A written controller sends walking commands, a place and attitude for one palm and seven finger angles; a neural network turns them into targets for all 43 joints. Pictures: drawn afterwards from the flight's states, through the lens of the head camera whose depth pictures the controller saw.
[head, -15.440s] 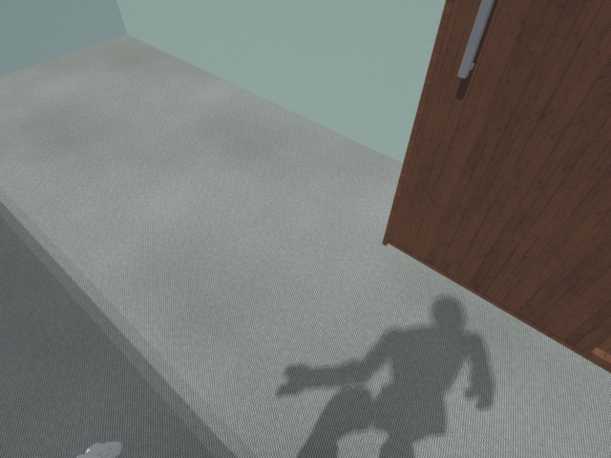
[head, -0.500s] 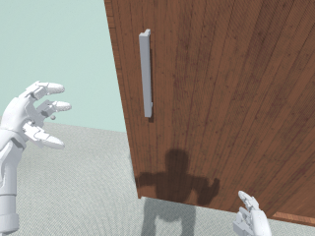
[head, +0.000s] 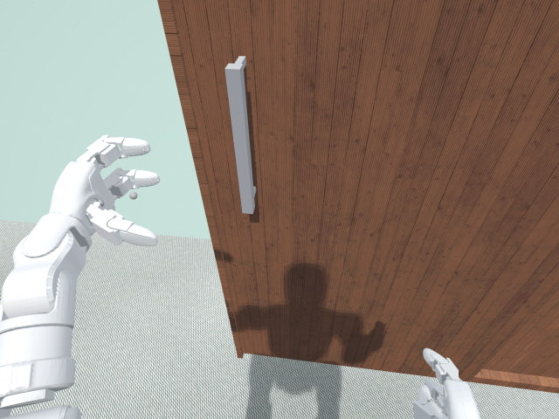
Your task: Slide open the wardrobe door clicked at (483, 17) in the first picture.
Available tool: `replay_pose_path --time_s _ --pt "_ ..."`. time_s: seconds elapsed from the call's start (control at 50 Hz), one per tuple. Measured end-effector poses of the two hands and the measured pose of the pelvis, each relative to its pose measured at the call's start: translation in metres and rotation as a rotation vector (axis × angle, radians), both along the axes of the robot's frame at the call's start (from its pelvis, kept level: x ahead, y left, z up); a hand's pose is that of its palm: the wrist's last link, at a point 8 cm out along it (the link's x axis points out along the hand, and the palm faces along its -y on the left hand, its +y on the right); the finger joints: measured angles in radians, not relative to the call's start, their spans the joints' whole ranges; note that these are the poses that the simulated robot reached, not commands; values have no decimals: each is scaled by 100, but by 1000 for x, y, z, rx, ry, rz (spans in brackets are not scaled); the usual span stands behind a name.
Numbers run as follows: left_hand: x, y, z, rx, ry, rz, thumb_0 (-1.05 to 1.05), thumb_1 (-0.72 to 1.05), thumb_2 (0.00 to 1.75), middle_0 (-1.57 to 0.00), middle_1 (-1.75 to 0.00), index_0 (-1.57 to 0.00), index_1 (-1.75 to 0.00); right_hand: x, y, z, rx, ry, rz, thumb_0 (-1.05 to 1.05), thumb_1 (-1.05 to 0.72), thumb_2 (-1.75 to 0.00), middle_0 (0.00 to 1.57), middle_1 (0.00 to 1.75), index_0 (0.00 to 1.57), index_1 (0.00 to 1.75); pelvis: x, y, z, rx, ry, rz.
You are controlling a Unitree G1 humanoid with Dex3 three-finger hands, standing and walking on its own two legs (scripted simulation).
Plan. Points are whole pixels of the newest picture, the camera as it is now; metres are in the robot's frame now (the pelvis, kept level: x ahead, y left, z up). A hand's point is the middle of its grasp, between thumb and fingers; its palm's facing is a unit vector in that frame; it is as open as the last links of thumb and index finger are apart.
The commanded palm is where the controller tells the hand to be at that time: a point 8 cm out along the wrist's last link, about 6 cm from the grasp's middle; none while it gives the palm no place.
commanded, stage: move the hooked fingers beside the handle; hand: left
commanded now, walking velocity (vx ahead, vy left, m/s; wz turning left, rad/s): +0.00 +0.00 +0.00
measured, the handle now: (245, 143) +0.50 +0.11 +0.17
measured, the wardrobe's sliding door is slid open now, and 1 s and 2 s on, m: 0.00 0.00 0.00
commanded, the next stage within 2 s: feel for the door with the fingertips in 1.76 s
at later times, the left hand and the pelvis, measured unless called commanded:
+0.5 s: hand (175, 174) +0.38 +0.19 +0.19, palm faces +0.02 -1.00 -0.02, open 14.0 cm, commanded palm +0.36 +0.24 +0.19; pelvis +0.01 -0.01 +0.00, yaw +0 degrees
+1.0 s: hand (201, 153) +0.44 +0.17 +0.19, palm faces +0.00 -1.00 +0.00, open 14.0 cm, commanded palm +0.41 +0.22 +0.19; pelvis +0.01 -0.01 +0.00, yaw -1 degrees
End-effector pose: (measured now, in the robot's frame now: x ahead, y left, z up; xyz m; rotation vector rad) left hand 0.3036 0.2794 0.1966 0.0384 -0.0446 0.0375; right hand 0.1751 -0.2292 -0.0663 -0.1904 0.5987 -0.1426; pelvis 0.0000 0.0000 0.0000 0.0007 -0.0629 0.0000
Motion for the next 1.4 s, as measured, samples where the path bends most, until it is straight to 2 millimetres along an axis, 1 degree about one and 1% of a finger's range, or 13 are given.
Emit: replay_pose_path --time_s 0.22,0.48,0.68,0.84,0.98,1.04,1.1,1.2,1.26,1.32,1.4 --pt "21 -16 -1 -4 24 -1 -2 -50 30 -30 -120 -30 -120 -5 -15 -6 -5 40 -34 1 -90 -90 20 30 20 30 4 -7 0 3 10 -2" --pt "50 -38 -3 -11 42 -14 -2 -50 30 -30 -120 -30 -120 -23 -32 -17 -11 113 -82 1 -90 -90 20 30 20 30 6 -13 -1 6 28 -6" --pt "72 -40 -5 -20 54 -8 -2 -50 30 -30 -120 -30 -120 -42 -41 -24 -17 173 -124 1 -90 -90 20 30 20 30 9 -15 -1 5 47 -12" --pt "91 -45 -8 -21 70 -18 -2 -50 30 -30 -120 -30 -120 -54 -43 -28 -29 219 -145 1 -90 -90 20 30 20 30 9 -11 -1 1 65 -9" --pt "111 -57 -7 -34 69 -35 -2 -50 30 -30 -120 -30 -120 -65 -38 -32 -26 256 -159 1 -90 -90 20 30 20 30 11 -6 -1 -1 81 -12" --pt "119 -59 -8 -41 73 -32 -2 -50 30 -30 -120 -30 -120 -69 -35 -33 -18 268 -169 1 -90 -90 20 30 20 30 12 -4 -1 0 88 -19" --pt "120 -56 -9 -38 66 -22 -2 -50 30 -30 -120 -30 -120 -74 -33 -33 -7 273 -184 1 -90 -90 20 30 20 30 15 -2 0 1 90 -30" --pt "109 -53 -8 -21 40 -24 -2 -50 30 -30 -120 -30 -120 -75 -30 -34 7 277 -195 1 -90 -90 20 30 20 30 19 0 0 1 78 -36" --pt "104 -55 -11 -25 54 -29 -2 -50 30 -30 -120 -30 -120 -70 -28 -34 2 281 -180 1 -90 -90 20 30 20 30 19 1 0 -2 70 -26" --pt "102 -57 -13 -28 74 -21 -2 -50 30 -30 -120 -30 -120 -62 -26 -33 -7 274 -159 1 -90 -90 20 30 20 30 17 1 0 -3 66 -17" --pt "103 -62 -9 -22 65 -19 -2 -50 30 -30 -120 -30 -120 -49 -23 -29 -9 241 -137 1 -90 -90 20 30 20 30 14 1 0 -4 64 -13"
